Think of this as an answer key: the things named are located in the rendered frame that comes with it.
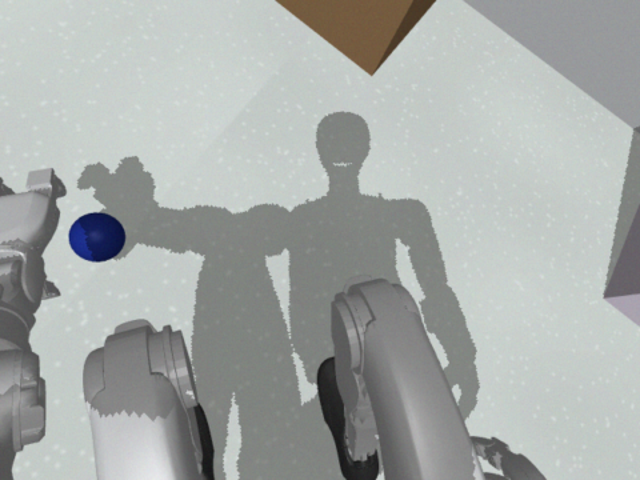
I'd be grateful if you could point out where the left robot arm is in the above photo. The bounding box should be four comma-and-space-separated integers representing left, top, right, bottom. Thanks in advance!
0, 245, 46, 480

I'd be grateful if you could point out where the left robot hand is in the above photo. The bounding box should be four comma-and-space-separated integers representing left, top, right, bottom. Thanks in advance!
0, 168, 66, 300

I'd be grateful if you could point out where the right robot foot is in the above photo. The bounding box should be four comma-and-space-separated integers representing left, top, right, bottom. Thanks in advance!
317, 357, 379, 480

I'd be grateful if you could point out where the right robot hand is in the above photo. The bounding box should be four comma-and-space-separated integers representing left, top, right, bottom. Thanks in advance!
470, 436, 547, 480

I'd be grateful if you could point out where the left robot foot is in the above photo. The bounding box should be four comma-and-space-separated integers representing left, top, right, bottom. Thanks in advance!
194, 402, 215, 480

